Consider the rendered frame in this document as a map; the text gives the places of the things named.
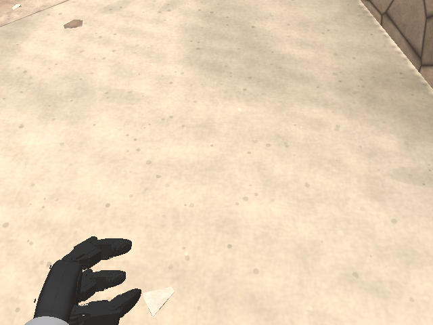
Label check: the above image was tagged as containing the robot left hand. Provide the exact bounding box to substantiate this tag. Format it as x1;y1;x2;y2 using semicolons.
33;236;141;325

